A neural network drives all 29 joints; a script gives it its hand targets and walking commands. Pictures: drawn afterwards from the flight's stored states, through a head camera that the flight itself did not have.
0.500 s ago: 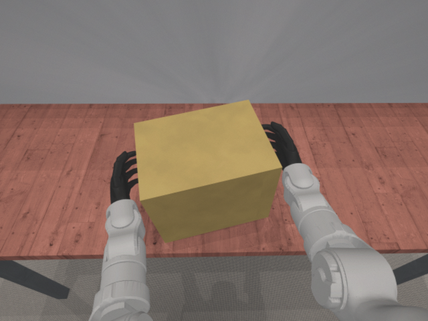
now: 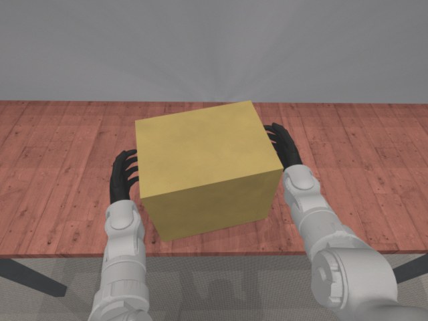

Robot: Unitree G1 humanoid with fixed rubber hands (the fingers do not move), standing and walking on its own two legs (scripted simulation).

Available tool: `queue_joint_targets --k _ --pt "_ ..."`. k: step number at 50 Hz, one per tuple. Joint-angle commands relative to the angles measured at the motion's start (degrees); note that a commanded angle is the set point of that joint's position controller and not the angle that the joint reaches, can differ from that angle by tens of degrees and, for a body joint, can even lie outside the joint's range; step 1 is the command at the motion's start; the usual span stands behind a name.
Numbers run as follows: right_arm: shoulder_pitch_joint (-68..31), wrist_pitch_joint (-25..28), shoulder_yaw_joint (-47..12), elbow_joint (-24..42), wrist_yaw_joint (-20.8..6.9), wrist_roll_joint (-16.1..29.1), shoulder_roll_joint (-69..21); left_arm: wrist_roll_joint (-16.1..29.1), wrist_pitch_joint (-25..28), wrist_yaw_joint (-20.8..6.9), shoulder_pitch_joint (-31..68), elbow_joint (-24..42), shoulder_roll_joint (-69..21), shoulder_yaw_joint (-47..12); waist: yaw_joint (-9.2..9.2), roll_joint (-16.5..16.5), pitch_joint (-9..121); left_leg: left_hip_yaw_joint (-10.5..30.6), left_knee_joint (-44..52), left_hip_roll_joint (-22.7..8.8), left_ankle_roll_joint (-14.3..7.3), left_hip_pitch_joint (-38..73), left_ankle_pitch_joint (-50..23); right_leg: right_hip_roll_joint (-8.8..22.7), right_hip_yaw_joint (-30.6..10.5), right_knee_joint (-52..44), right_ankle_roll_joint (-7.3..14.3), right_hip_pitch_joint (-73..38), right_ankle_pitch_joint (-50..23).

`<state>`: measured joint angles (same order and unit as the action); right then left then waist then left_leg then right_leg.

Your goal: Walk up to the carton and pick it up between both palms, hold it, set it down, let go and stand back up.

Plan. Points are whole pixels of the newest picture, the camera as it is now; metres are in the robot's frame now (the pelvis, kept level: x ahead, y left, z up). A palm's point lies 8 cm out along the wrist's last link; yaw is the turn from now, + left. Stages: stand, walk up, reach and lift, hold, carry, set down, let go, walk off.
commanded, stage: set down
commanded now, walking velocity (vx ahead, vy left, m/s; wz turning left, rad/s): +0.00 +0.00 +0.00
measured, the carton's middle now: (205, 173) +0.42 +0.07 +0.00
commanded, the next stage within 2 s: none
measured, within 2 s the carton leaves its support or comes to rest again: neither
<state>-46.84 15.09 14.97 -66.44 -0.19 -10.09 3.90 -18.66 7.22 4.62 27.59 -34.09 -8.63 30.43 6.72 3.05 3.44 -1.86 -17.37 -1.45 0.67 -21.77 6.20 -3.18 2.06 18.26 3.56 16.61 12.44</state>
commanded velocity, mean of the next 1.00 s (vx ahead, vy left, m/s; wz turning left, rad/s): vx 0.00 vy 0.00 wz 0.00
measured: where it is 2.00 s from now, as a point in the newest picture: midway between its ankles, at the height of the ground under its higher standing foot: outside the picture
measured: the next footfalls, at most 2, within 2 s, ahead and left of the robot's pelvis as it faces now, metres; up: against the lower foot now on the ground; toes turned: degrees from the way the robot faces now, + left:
none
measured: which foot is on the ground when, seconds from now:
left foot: down 0.00-1.00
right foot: down 0.00-1.00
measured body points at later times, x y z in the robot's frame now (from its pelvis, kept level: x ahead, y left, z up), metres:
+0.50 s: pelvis -0.01 +0.01 -0.01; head +0.07 +0.01 +0.43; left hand +0.35 +0.25 +0.00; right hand +0.44 -0.10 +0.03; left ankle +0.01 +0.13 -0.75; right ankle -0.05 -0.07 -0.75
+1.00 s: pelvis -0.03 +0.00 -0.02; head +0.03 +0.01 +0.43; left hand +0.33 +0.25 -0.01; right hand +0.42 -0.13 +0.03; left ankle +0.01 +0.13 -0.75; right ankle -0.05 -0.07 -0.75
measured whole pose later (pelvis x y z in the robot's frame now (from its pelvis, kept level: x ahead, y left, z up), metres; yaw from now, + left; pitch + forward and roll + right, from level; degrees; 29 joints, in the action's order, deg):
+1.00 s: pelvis -0.03 +0.00 -0.02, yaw -1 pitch +16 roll +0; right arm -47.7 14.3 -6.8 -71.8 -4.6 21.8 13.5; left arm 1.4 11.7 7.8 31.3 -53.4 5.1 18.1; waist 6.7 2.0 9.7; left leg -2.0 -27.6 -3.1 1.0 -36.1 7.9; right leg -4.4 2.1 28.3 4.1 31.1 13.7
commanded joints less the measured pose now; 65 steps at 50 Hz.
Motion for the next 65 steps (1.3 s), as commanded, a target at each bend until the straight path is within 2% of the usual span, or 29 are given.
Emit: queue_joint_targets --k 1,7,9,13,15,19,22,24,25,29,31,33,36,38,41,42,44,45,46,48,49,50,55,58,59,62,63,64,65 --pt "-21.75 1.19 -7.77 2.82 -4.26 4.58 -6.43 -0.18 2.85 0.09 22.77 -7.36 2.81 -5.19 7.99 1.49 22.04 -4.14 -3.62 0.33 -2.17 -3.25 -15.99 5.39 -3.49 1.87 -4.4 -10.11 -19.63" --pt "-28.33 2.97 -17.15 3.01 -1.27 17.41 7.96 10.96 6.13 5.16 24.97 -8.91 11.25 -12.25 9.59 -2.66 34.98 -3.94 -8.47 -0.11 0.57 -3.39 -24.2 2.47 -3.76 5.24 -3.13 -8.23 -27.48" --pt "-26.95 4.24 -16.81 3.87 -0.94 18.6 10.02 14.14 7.71 5.71 24.53 -8.0 10.99 -15.9 6.58 -5.31 41.48 -3.06 -10.8 -0.44 1.98 1.9 -28.9 0.72 -2.65 5.52 -1.49 -4.57 -26.83" --pt "-28.5 4.26 -20.52 8.4 -0.79 22.21 14.37 18.42 8.67 5.79 25.86 -7.91 14.28 -16.93 8.59 -3.44 50.55 -3.35 -13.8 -0.56 2.04 0.23 -31.52 0.83 -3.73 7.94 -2.07 -4.54 -30.47" --pt "-24.51 4.5 -20.41 7.21 -0.94 22.57 17.17 18.09 8.13 5.42 20.81 -6.41 15.17 -17.53 7.28 -5.33 49.88 -2.68 -13.83 -0.48 2.68 1.43 -33.62 1.02 -3.29 8.56 -2.15 -6.53 -34.84" --pt "-28.55 4.41 -20.46 8.13 -1.37 24.48 18.13 20.21 8.64 5.65 23.85 -7.59 16.61 -18.27 8.13 -5.82 52.83 -2.35 -15.45 -1.3 3.46 3.72 -33.33 -0.48 -2.71 8.25 -0.93 -0.04 -25.97" --pt "-24.3 3.54 -23.41 6.46 -1.86 26.28 19.61 20.58 7.18 4.81 17.55 -11.45 15.77 -18.9 7.37 -1.27 43.49 -2.18 -14.14 -1.1 2.71 0.77 -31.43 -0.49 -2.42 8.7 -2.0 -2.84 -29.25" --pt "-35.64 0.75 -22.61 -0.26 -2.17 25.86 20.8 22.12 6.28 4.16 32.25 -21.22 19.23 -18.65 6.93 -1.48 38.47 -2.4 -13.84 -0.76 2.01 -4.93 -20.13 0.25 -3.22 7.8 -1.7 3.6 -14.04" --pt "-24.65 2.13 -24.16 1.88 -2.69 27.74 21.05 22.51 6.91 4.34 18.66 -14.58 16.66 -19.06 7.43 -0.1 40.86 -2.03 -13.61 -1.52 2.87 1.5 -27.06 -0.74 -2.13 8.04 -1.75 0.65 -21.61" --pt "-32.08 0.72 -25.81 -1.23 -3.57 30.19 21.27 22.34 6.64 3.91 28.61 -20.44 20.74 -17.58 8.34 -2.17 36.84 -2.36 -12.48 -0.66 2.08 -5.67 -17.6 0.84 -4.02 8.88 -2.07 0.66 -15.81" --pt "-21.51 0.88 -27.5 -0.23 -4.32 32.03 22.19 22.78 6.14 3.67 18.1 -15.73 19.62 -18.79 8.38 -1.48 34.27 -0.89 -11.94 -1.25 1.4 -2.35 -19.39 0.81 -3.81 8.96 -2.37 -1.4 -18.59" --pt "-31.5 0.16 -26.88 1.63 -4.63 31.85 22.47 24.67 7.05 3.8 30.15 -17.1 22.26 -19.89 8.18 -1.18 35.81 -2.28 -11.95 -0.54 1.04 -6.17 -10.01 1.12 -4.21 8.53 -2.3 2.07 -5.99" --pt "-18.83 1.26 -28.04 5.96 -5.58 33.48 22.76 26.3 7.07 4.11 16.19 -11.07 19.69 -22.6 7.18 0.42 36.29 -0.93 -11.83 -0.79 1.3 -2.92 -14.27 1.53 -3.93 9.24 -2.73 -2.92 -12.19" --pt "-28.71 0.69 -26.14 4.94 -5.56 32.16 23.37 25.53 7.56 3.99 29.28 -16.27 24.54 -19.3 7.21 -0.37 37.47 -0.73 -11.86 -0.37 1.01 -7.15 -8.74 2.19 -5.8 8.71 -3.27 -0.1 -5.56" --pt "-25.31 0.2 -24.93 -1.27 -5.72 31.08 24.55 23.7 6.62 4.07 23.55 -15.98 22.43 -18.66 6.34 -3.64 32.28 -0.86 -11.49 -0.69 1.52 -2.83 -12.3 1.61 -4.08 8.82 -2.6 0.97 -10.29" --pt "-25.61 0.6 -26.84 2.52 -5.27 32.46 23.91 24.46 6.13 3.78 23.35 -15.25 22.38 -19.01 7.34 -0.51 36.06 -1.78 -11.76 -0.27 1.77 -5.14 -11.95 2.01 -5.66 8.07 -2.81 -1.54 -10.04" --pt "-21.25 1.32 -26.47 2.71 -5.28 32.54 25.65 23.27 6.16 3.17 20.36 -12.36 23.55 -18.53 5.07 -1.74 35.14 -0.3 -12.13 0.08 1.96 -5.37 -13.89 2.79 -6.09 9.02 -3.93 -5.1 -17.6" --pt "-16.4 1.97 -29.67 6.5 -5.52 34.67 23.32 23.35 6.62 2.96 13.02 -9.45 22.57 -18.27 7.87 0.54 34.83 -0.41 -11.22 0.07 1.61 -5.28 -17.42 3.19 -6.86 9.5 -4.53 -9.33 -24.36" --pt "-19.22 2.54 -26.98 3.82 -5.09 32.75 24.5 22.97 6.76 2.38 17.85 -10.41 23.34 -17.8 5.11 -2.03 35.85 -0.37 -12.19 0.56 1.73 -5.63 -16.49 2.99 -6.19 10.55 -4.41 -7.2 -23.74" --pt "-21.72 3.37 -25.73 2.72 -5.08 31.92 27.65 23.2 6.61 2.6 19.74 -7.26 22.94 -18.78 3.91 -3.1 38.38 -0.54 -11.96 0.63 2.32 -3.51 -20.05 1.14 -4.07 10.77 -3.56 -5.85 -24.57" --pt "-13.33 4.33 -26.35 4.12 -5.18 33.48 26.9 22.41 6.58 3.11 10.46 -4.25 21.5 -18.29 4.99 -5.03 38.0 0.75 -12.1 -0.29 3.2 2.64 -25.35 1.08 -3.8 10.26 -3.73 -7.11 -29.97" --pt "-19.08 4.21 -25.75 2.74 -5.49 32.6 27.82 21.72 5.91 3.17 16.62 -5.79 22.28 -18.7 4.94 -6.58 39.29 0.07 -12.85 -0.26 3.35 1.7 -24.16 0.28 -3.32 10.04 -3.03 -3.2 -24.81" --pt "-6.84 5.51 -28.14 7.69 -6.2 34.29 29.21 23.47 5.19 3.23 2.97 2.82 19.8 -20.45 3.14 -1.59 38.04 0.41 -11.51 0.1 3.0 6.49 -26.14 -0.63 -2.95 8.83 -3.07 -8.44 -29.79" --pt "-11.54 4.35 -27.95 7.75 -7.58 33.93 30.06 24.58 4.46 2.9 9.04 3.59 19.27 -22.79 0.94 -0.62 34.66 1.4 -10.64 -0.31 2.34 6.25 -21.44 -0.74 -2.34 7.62 -2.36 -3.51 -20.69" --pt "-12.52 3.87 -28.31 10.68 -7.58 34.82 29.39 24.86 4.58 3.26 11.38 2.86 20.63 -22.07 2.22 -0.25 34.55 1.36 -10.15 -0.15 2.09 5.78 -16.86 0.07 -2.97 7.08 -2.59 -3.19 -15.94" --pt "-5.77 4.0 -26.54 12.65 -9.1 34.81 29.74 26.21 4.03 4.24 5.1 10.57 20.34 -24.57 0.93 0.06 30.5 1.91 -9.16 -0.36 1.21 7.58 -13.48 0.7 -3.71 5.19 -2.26 -2.58 -10.74" --pt "1.39 4.65 -26.08 15.97 -9.57 35.9 31.51 26.68 4.03 4.62 -3.5 15.87 18.71 -25.84 -0.27 -1.24 33.85 2.99 -9.73 -0.83 2.0 13.95 -18.92 -0.63 -1.87 5.94 -1.69 -3.75 -17.0" --pt "-5.84 3.86 -26.56 15.26 -9.24 35.63 30.37 27.17 3.7 4.34 5.13 12.27 20.65 -23.97 1.26 0.54 32.76 2.16 -9.48 -0.06 1.43 9.43 -15.26 0.63 -3.8 5.18 -2.62 -3.16 -12.63" --pt "1.54 4.01 -24.4 13.8 -9.8 34.75 31.49 26.26 3.4 4.16 -1.92 12.39 19.16 -24.72 -1.58 -0.13 28.84 2.85 -9.32 -0.14 1.14 11.36 -15.94 0.66 -3.0 5.22 -2.47 -3.22 -15.19"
